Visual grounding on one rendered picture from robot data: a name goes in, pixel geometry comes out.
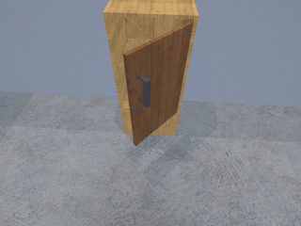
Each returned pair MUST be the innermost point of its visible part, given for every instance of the cupboard door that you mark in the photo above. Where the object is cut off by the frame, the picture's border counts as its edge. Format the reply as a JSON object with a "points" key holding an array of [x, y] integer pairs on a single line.
{"points": [[162, 60]]}

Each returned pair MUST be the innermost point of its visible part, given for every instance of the handle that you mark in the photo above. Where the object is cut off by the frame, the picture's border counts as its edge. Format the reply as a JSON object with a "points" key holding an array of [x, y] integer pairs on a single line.
{"points": [[146, 91]]}

